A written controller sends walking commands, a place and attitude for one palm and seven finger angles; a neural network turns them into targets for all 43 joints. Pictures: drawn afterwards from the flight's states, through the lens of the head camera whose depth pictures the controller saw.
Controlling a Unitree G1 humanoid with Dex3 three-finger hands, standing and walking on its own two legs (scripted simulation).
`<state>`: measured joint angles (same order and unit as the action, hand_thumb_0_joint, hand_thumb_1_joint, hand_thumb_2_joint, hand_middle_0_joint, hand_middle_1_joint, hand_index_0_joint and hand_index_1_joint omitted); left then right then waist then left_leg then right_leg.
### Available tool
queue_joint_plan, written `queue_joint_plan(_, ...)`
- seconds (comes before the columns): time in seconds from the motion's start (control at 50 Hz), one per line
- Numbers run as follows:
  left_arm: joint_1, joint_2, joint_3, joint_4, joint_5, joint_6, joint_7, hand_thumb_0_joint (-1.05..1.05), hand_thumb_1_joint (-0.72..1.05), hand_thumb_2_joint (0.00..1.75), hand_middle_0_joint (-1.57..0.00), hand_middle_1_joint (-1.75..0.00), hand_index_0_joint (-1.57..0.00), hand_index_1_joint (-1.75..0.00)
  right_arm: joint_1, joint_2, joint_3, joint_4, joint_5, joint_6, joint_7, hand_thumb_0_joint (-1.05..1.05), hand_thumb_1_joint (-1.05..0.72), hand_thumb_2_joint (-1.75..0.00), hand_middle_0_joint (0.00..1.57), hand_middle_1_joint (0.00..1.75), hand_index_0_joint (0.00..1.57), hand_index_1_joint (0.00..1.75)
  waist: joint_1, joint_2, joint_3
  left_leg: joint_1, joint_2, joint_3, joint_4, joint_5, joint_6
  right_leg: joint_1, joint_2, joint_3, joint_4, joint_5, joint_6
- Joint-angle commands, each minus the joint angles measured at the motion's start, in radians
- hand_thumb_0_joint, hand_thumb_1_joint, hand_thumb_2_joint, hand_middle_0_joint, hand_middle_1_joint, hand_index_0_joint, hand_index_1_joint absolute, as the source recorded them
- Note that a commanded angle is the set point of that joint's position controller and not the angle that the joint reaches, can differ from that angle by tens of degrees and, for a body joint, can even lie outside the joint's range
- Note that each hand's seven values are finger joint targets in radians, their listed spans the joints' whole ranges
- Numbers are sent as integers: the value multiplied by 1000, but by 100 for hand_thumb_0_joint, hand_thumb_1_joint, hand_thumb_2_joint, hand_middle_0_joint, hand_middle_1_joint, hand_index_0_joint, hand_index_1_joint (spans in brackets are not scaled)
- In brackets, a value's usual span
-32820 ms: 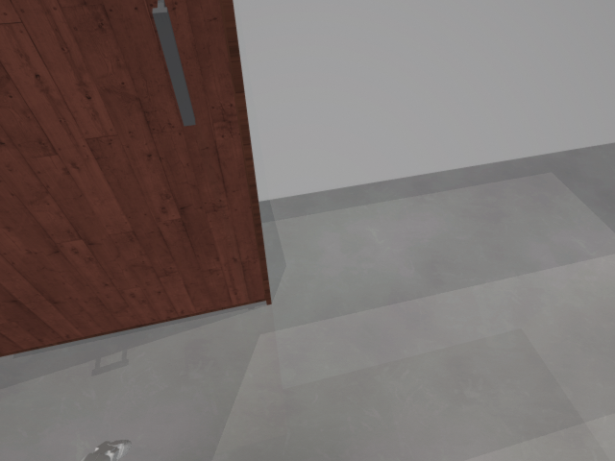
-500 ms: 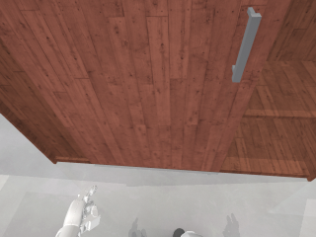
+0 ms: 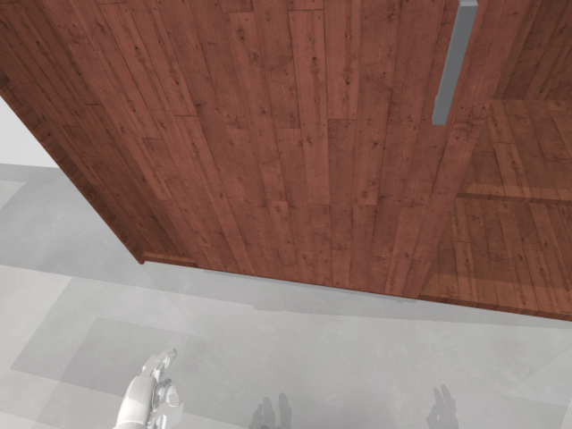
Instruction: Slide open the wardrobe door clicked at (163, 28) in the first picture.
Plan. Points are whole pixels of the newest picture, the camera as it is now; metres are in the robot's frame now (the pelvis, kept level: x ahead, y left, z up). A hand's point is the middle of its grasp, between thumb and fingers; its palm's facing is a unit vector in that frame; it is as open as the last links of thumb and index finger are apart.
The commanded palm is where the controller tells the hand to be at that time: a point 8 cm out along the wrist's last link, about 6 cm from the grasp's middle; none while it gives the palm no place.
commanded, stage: stop stepping back and stand still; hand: right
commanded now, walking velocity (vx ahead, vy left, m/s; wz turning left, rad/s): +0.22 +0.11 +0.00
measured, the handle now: (450, 63) +0.64 -0.25 +0.17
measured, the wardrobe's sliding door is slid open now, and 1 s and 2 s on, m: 0.55 0.55 0.55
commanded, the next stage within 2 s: let the arm hang, fingers relaxed in 1.22 s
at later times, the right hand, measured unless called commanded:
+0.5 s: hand out of the picture +0.18 -0.29 +0.18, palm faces +0.38 +0.84 -0.37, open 7.5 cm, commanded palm +0.12 -0.33 +0.18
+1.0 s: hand out of the picture +0.22 -0.27 +0.17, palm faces +0.39 +0.81 -0.44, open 7.4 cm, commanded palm +0.16 -0.31 +0.18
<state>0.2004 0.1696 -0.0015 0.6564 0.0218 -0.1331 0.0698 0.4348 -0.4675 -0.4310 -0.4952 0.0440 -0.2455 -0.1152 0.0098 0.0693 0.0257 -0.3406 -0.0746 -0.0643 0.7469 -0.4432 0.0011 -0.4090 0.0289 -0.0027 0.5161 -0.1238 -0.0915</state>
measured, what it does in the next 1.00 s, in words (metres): steps on the spot: left foot, then right foot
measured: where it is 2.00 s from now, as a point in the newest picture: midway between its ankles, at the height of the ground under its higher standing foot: outside the picture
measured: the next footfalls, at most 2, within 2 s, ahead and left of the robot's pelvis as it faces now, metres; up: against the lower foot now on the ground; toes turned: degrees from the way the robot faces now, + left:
left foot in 0.18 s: -0.06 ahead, +0.11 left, +0.00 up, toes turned +3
right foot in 0.32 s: +0.06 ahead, -0.10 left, +0.00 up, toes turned +1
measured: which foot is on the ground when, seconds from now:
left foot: up 0.00-0.16, down 0.18-0.34, up 0.36-0.60, down 0.62-1.00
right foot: down 0.00-0.20, up 0.22-0.30, down 0.32-1.00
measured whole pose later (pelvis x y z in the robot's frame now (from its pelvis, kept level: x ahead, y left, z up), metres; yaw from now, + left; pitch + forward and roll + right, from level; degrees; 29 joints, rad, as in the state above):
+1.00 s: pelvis +0.01 -0.01 +0.01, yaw +2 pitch +1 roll +1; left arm 0.19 0.21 -0.01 0.61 0.00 -0.11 0.07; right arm 0.51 -0.40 -0.39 -0.43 0.03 -0.22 -0.14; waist 0.00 0.01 -0.03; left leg -0.14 -0.06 0.06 0.42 -0.29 0.06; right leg -0.26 0.03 -0.03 0.49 -0.25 -0.05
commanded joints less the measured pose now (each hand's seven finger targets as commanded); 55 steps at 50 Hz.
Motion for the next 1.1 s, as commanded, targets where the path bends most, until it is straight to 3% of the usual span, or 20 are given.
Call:
queue_joint_plan(0.0,-39,162,61,-185,-9,-77,-8,0,90,90,-20,-30,-20,-30,132,-132,-120,-331,11,-54,-27,0,-90,-90,20,30,20,30,-29,-286,-229,147,-29,72,-27,-30,16,92,-241,290,-413,-473,23)
queue_joint_plan(0.08,-24,153,45,-174,-4,-56,3,0,90,90,-20,-30,-20,-30,176,-119,-92,-249,13,2,-31,0,-90,-90,20,30,20,30,-19,-283,-157,329,-55,149,-432,10,37,60,-111,139,-409,-460,168)
queue_joint_plan(0.12,-11,153,49,-154,4,-28,12,0,90,90,-20,-30,-20,-30,125,-157,-109,-215,12,12,-29,0,-90,-90,20,30,20,30,-12,-136,-138,235,78,51,-538,26,85,120,-37,12,-160,-320,155)
queue_joint_plan(0.14,-8,151,51,-137,8,-18,14,0,90,90,-20,-30,-20,-30,78,-169,-120,-189,20,14,-31,0,-90,-90,20,30,20,30,-4,-17,-131,28,208,-55,-602,-35,134,229,-17,-8,86,-236,130)
queue_joint_plan(0.16,-23,156,44,-125,20,-17,14,0,90,90,-20,-30,-20,-30,8,-174,-133,-192,27,13,-38,0,-90,-90,20,30,20,30,1,-12,-139,-78,308,-142,-613,-61,188,256,-23,20,232,-181,119)
queue_joint_plan(0.2,-29,160,61,-117,-14,-16,19,0,90,90,-20,-30,-20,-30,-45,-100,-53,-96,19,43,-34,0,-90,-90,20,30,20,30,9,187,-105,-132,334,-149,-561,-235,208,183,-33,71,379,-211,112)
queue_joint_plan(0.24,-67,183,61,-117,-28,-14,20,0,90,90,-20,-30,-20,-30,-134,-78,-11,-76,1,46,-42,0,-90,-90,20,30,20,30,26,100,38,-153,339,-135,-523,-200,188,106,-76,64,304,-231,83)
queue_joint_plan(0.28,-81,179,45,-117,-27,-16,30,0,90,90,-20,-30,-20,-30,-197,-99,-10,-134,-14,32,-47,0,-90,-90,20,30,20,30,31,-144,68,-109,221,-17,-320,-121,125,141,-79,67,13,-255,62)
queue_joint_plan(0.3,-79,191,43,-132,-27,-29,33,0,90,90,-20,-30,-20,-30,-194,-107,-20,-187,-13,22,-48,0,-90,-90,20,30,20,30,20,-326,60,-123,102,55,-159,-73,65,164,-142,218,-154,-311,30)
queue_joint_plan(0.32,-75,193,41,-151,-27,-46,30,0,90,90,-20,-30,-20,-30,-202,-132,-44,-256,-9,5,-54,0,-90,-90,20,30,20,30,9,-425,23,-122,10,106,-12,-66,16,188,-259,463,-303,-388,-15)
queue_joint_plan(0.34,-65,152,26,-137,-11,-66,23,0,90,90,-20,-30,-20,-30,-183,-170,-72,-291,-1,-9,-50,0,-90,-90,20,30,20,30,12,-425,-7,-117,1,47,136,-125,17,151,-308,626,-459,-624,36)
queue_joint_plan(0.36,-71,143,26,-150,0,-76,19,0,90,90,-20,-30,-20,-30,-162,-227,-129,-343,1,-20,-48,0,-90,-90,20,30,20,30,-12,-350,-8,-100,14,11,178,-82,29,118,-318,653,-503,-661,83)
queue_joint_plan(0.4,-54,132,29,-141,4,-82,0,0,90,90,-20,-30,-20,-30,-9,-161,-108,-315,0,-15,-47,0,-90,-90,20,30,20,30,-21,-217,-47,6,29,33,93,19,29,95,-283,449,-467,-530,90)
queue_joint_plan(0.44,-49,140,30,-144,1,-73,-7,0,90,90,-20,-30,-20,-30,94,-113,-94,-261,-11,-7,-46,0,-90,-90,20,30,20,30,-23,-278,-78,124,19,100,-62,28,24,68,-232,269,-435,-460,73)
queue_joint_plan(0.5,-32,153,38,-161,-1,-48,0,0,90,90,-20,-30,-20,-30,127,-82,-74,-149,-12,10,-39,0,-90,-90,20,30,20,30,-14,-273,-72,287,-3,154,-309,58,28,7,-187,182,-399,-457,86)
queue_joint_plan(0.6,-31,148,38,-157,2,-21,22,0,90,90,-20,-30,-20,-30,41,-124,-89,-52,2,7,-34,0,-90,-90,20,30,20,30,3,-87,-73,266,119,23,-458,133,64,67,-130,126,-226,-245,115)
queue_joint_plan(0.64,-43,156,40,-149,-5,-34,20,0,90,90,-20,-30,-20,-30,-8,-95,-51,-77,-9,5,-30,0,-90,-90,20,30,20,30,-4,-55,-80,199,111,19,-429,86,54,115,-135,149,-237,-238,102)
queue_joint_plan(0.82,-58,156,37,-155,-12,-47,16,0,90,90,-20,-30,-20,-30,-28,-115,-70,-162,-20,-28,-53,0,-90,-90,20,30,20,30,-22,-178,-129,240,137,-13,-370,380,41,169,-128,135,-134,103,67)
queue_joint_plan(0.96,-58,159,44,-187,-31,-11,7,0,90,90,-20,-30,-20,-30,69,-103,-87,-116,6,-23,-49,0,-90,-90,20,30,20,30,-13,-109,-178,270,180,-41,-338,645,36,184,-116,92,-24,286,66)
queue_joint_plan(1.08,-61,160,38,-204,-35,11,11,0,90,90,-20,-30,-20,-30,85,-118,-93,-128,10,-11,-51,0,-90,-90,20,30,20,30,-13,-83,-180,270,179,-30,-324,669,17,180,-120,86,-21,301,58)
